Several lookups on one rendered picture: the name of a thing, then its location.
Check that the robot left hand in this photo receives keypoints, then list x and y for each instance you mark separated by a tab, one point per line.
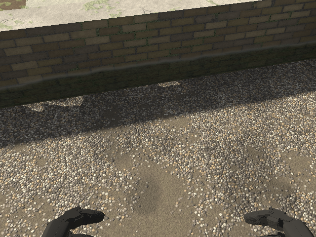
71	219

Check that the robot right hand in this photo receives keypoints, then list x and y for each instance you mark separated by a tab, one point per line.
278	220

